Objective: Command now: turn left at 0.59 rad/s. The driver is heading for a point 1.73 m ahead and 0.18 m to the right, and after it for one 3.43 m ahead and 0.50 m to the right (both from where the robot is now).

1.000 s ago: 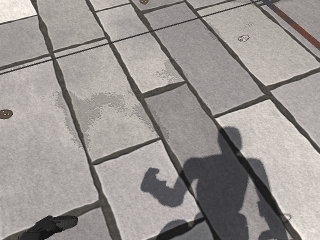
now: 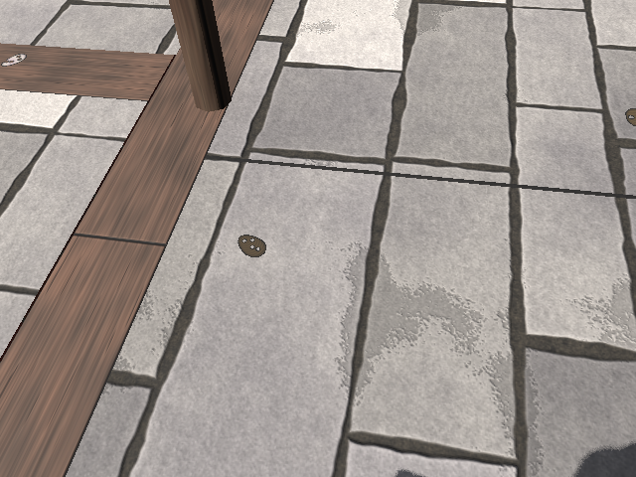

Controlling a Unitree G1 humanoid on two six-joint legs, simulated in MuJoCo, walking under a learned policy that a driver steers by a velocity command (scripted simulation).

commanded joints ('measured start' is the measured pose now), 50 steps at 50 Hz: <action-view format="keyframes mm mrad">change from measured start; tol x32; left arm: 1 -93 115 26 -103 -20 -9 14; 50 -42 98 -5 -46 -69 -94 -19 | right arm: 1 75 -120 -48 -28 -1 6 -5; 50 277 -66 -4 186 -8 -158 40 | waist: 1 -32 -159 -61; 50 -69 43 53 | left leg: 1 -138 72 20 315 11 -59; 12 134 133 183 -227 42 -53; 17 560 446 -176 -550 805 190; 41 100 108 200 -248 -14 75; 50 717 475 -379 -723 100 299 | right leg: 1 163 -275 211 -158 365 -177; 14 172 -270 49 -79 416 -188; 18 -147 -85 -42 270 -357 75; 22 -144 -89 4 403 -258 96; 32 208 -134 32 -76 305 17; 37 -11 -91 51 -139 -441 -58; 43 -35 -287 335 -290 -537 -184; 50 -639 -83 43 659 -176 -61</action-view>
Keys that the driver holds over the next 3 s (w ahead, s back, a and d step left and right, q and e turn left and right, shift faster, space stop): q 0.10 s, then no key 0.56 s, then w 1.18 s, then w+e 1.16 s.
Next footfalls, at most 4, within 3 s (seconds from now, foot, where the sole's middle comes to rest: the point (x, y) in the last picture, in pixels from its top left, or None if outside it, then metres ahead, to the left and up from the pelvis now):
0.32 left None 0.02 0.14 -0.77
0.62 right None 0.04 -0.11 -0.77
1.32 right None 0.39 -0.05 -0.77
1.88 left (248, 394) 0.66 0.23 -0.77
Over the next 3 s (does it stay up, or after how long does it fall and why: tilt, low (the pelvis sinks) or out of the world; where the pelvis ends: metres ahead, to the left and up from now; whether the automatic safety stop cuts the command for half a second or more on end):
stays up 1.14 0.07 -0.01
